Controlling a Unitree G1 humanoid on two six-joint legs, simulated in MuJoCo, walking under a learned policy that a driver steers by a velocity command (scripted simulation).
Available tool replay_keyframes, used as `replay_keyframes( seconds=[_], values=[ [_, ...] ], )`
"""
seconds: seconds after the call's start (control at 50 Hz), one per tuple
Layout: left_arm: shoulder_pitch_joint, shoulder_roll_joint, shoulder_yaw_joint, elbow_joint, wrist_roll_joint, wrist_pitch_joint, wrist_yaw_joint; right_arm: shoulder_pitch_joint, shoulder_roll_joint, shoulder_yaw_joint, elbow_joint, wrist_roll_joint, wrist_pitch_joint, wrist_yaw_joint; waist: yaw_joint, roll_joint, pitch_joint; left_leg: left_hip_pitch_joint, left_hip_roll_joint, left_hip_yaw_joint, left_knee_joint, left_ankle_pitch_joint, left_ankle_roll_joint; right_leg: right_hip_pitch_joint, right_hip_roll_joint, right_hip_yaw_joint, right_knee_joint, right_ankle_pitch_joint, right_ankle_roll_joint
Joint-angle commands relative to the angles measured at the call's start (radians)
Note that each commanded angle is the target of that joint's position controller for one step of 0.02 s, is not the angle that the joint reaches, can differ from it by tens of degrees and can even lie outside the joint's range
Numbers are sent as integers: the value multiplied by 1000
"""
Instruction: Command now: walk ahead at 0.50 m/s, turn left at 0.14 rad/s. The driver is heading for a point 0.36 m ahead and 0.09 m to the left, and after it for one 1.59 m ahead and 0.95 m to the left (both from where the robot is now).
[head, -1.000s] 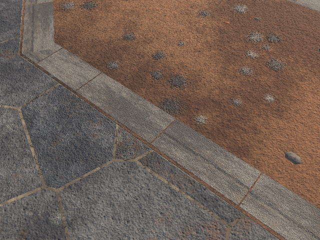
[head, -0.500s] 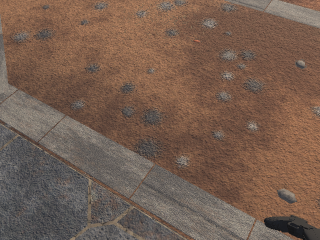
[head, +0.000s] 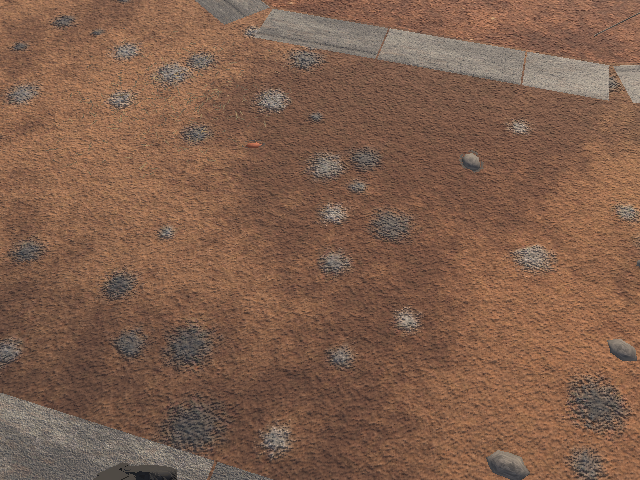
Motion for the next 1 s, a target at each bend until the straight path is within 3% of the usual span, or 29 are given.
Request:
replay_keyframes(
  seconds=[0.02, 0.04, 0.06, 0.08, 0.1, 0.12, 0.14, 0.16, 0.2, 0.26, 0.32, 0.38, 0.44, 0.5, 0.52, 0.54, 0.56, 0.58, 0.6, 0.62, 0.64, 0.66, 0.72, 0.86, 1.0],
  values=[
    [111, 106, 36, -22, 6, -31, 21, -13, -184, -39, -30, 5, -2, -10, 130, 85, -23, -86, 239, -146, 163, 685, 109, 259, 57, -24, -121, -28, -35],
    [259, 152, 54, 25, 22, -44, 34, -12, -163, -32, -34, 11, -3, -8, 186, 40, -118, -180, 185, -109, 348, 617, 89, 486, 6, 30, -143, -25, -62],
    [411, 245, 77, 34, 44, -51, 50, -15, -89, -12, -84, 28, -8, -5, 237, -97, -264, -412, 98, -49, 651, 270, 55, 755, -270, 334, -183, -155, -123],
    [417, 298, 94, 43, 26, -33, 46, 71, -65, -13, -85, 31, 1, -14, 195, -229, -312, -619, -6, -17, 864, -237, 46, 803, -436, 636, -291, -199, -200],
    [352, 207, 76, 36, 2, -25, 42, 12, -149, -37, -65, 5, 18, -21, 176, -71, -180, -665, 57, -83, 932, -177, 56, 679, -381, 572, -308, -280, -184],
    [272, 144, 59, 27, -4, -29, 39, -33, -125, -37, -71, 4, 20, -11, 144, -47, -66, -664, 92, -92, 914, -93, 56, 556, -332, 436, -347, -242, -161],
    [229, 106, 51, 25, -5, -36, 36, -52, -100, -35, -68, 4, 25, -5, 122, -52, -21, -635, 117, -84, 883, -40, 50, 477, -285, 330, -385, -166, -133],
    [220, 87, 46, 32, -6, -43, 40, -59, -97, -39, -65, -7, 37, 2, 105, -71, 4, -612, 130, -75, 866, -17, 41, 426, -252, 251, -406, -96, -112],
    [235, 87, 48, 49, -9, -61, 43, -62, -72, -39, -69, -16, 56, 17, 84, -70, 7, -589, 135, -62, 873, 27, 26, 385, -233, 160, -427, 22, -110],
    [275, 95, 56, 77, -18, -77, 46, -149, -58, -41, -102, -17, 68, 30, 78, -45, 21, -681, 148, -53, 855, 120, 13, 418, -221, 54, -446, 136, -112],
    [299, 82, 53, 102, -16, -74, 52, -242, -42, -36, -142, -18, 69, 38, 77, -37, 54, -713, 141, -19, 734, 207, -4, 420, -202, -60, -414, 384, -112],
    [301, 99, 55, 116, -21, -67, 58, -336, -10, -16, -177, -17, 64, 47, 93, -58, 55, -586, 106, 60, 502, 312, 3, 386, -170, -170, -354, 547, -92],
    [330, 131, 64, 134, -24, -54, 67, -353, -32, -18, -195, -26, 66, 51, 100, -72, 23, -518, 68, 100, 405, 285, 33, 468, -195, -189, -261, 660, -77],
    [312, 161, 78, 131, -26, -30, 82, -230, -83, -38, -174, -38, 57, 39, 51, -74, -55, -383, 4, 106, 335, 172, 91, 518, -207, -191, -2, 783, -62],
    [299, 166, 81, 124, -31, -20, 80, -132, -103, -50, -144, -46, 43, 29, 5, -28, -113, -262, -18, 94, 231, 256, 115, 488, -183, -201, 189, 663, -37],
    [335, 157, 80, 106, -30, -17, 75, -67, -187, -74, -135, -50, 30, 12, -18, 87, -185, -68, 119, -66, 213, 630, 159, 318, -127, -208, 461, 291, 8],
    [462, 45, 56, 68, -38, -7, 66, -107, -303, -103, -158, -30, 41, 2, 88, 269, -303, 221, 433, -448, 330, 1266, 358, -24, 53, -149, 819, -590, 59],
    [395, 110, 65, 67, -11, 8, 66, -55, -290, -108, -179, 23, 62, -3, 8, 107, -412, 189, 439, -517, 238, 1089, 405, -54, 46, 35, 865, -526, 64],
    [328, 102, 64, 50, -18, 14, 65, -144, -248, -97, -191, 23, 76, -13, 35, 82, -273, 55, 406, -446, 171, 842, 382, -91, 7, 56, 847, -440, 63],
    [275, 103, 63, 44, -13, 15, 67, -217, -182, -78, -199, 23, 86, -17, 60, 43, -141, -92, 345, -389, 109, 686, 330, -92, -22, 56, 756, -371, 64],
    [254, 110, 67, 38, -2, 23, 69, -253, -147, -68, -201, 22, 91, -21, 87, 49, -75, -182, 288, -347, 79, 615, 281, -70, -37, 61, 683, -330, 67],
    [279, 110, 68, 41, 9, 40, 69, -271, -128, -63, -205, 20, 93, -23, 108, 69, -67, -249, 251, -314, 57, 566, 255, -16, -38, 59, 637, -301, 72],
    [299, 84, 65, 43, 4, 70, 67, -268, -164, -73, -208, 1, 81, -11, 123, 66, -113, -299, 204, -294, 50, 518, 224, 42, -12, 58, 569, -262, 77],
    [156, 106, 72, -11, -3, 87, 74, -225, -191, -88, -215, -3, 105, -15, 66, 131, -79, -266, 176, -439, -15, 2, 181, -42, 7, 97, 390, -227, 93],
    [130, 108, 64, -36, -24, 66, 83, -213, -199, -98, -218, -13, 114, -9, 53, 149, -77, -238, 169, -544, 19, 59, 176, 57, 71, 109, 206, -293, 55]
  ],
)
